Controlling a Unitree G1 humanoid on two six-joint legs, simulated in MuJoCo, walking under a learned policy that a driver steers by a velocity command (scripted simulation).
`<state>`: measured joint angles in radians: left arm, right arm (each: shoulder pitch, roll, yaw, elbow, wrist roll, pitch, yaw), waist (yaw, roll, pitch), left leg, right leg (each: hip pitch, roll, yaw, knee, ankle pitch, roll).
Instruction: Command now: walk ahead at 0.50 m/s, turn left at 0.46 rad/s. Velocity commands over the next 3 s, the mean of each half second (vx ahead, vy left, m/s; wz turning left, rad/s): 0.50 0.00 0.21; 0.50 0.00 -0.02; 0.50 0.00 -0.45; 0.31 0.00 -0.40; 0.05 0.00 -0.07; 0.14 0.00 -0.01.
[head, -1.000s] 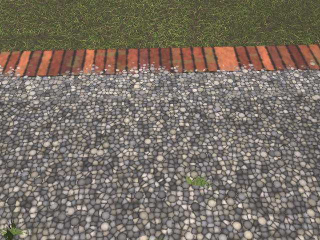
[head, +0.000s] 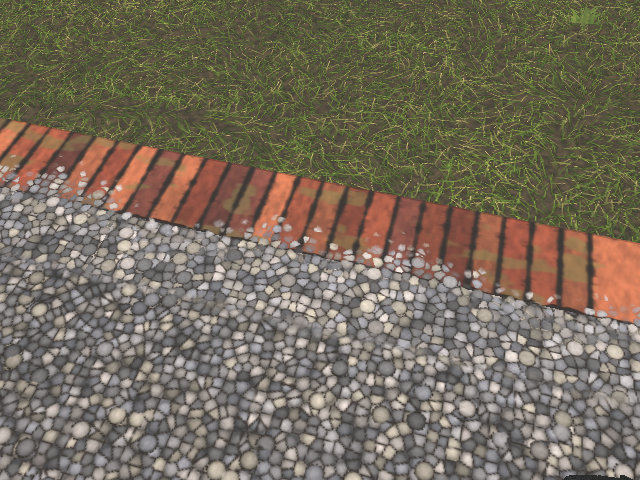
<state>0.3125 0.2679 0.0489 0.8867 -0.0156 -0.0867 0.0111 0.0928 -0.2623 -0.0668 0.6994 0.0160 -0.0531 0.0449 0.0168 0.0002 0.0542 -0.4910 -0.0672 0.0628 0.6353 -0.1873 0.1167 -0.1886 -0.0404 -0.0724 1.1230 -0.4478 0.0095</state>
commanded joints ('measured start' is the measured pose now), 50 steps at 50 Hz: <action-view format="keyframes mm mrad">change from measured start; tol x32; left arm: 1 -90 127 15 -159 -32 -81 -19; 18 -367 80 9 -248 5 -35 -41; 25 162 196 59 -127 10 -31 -41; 50 46 84 7 -80 28 22 -6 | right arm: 1 238 -136 -44 0 -6 -15 -15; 24 384 -34 16 46 -6 -25 -48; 45 -137 -63 8 -83 2 -46 -9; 50 351 -253 -63 15 -27 -56 -34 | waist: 1 -91 -6 -217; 19 -93 89 -17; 25 92 -245 -431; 45 64 -69 13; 50 -165 92 -355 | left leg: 1 684 338 -565 -326 137 246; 7 288 241 -297 -439 414 194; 22 491 225 -225 -108 610 35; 26 -301 67 -208 698 -310 -69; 46 -108 127 -90 -125 147 -82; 50 666 337 -311 -129 169 40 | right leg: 1 -613 -34 173 233 47 -35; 20 -401 -7 86 -620 399 -59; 23 177 -101 186 -620 461 -177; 25 578 -347 811 -797 127 -338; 31 20 -182 342 -946 370 -253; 44 163 -192 188 -934 472 -209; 50 -130 -30 113 -215 379 -87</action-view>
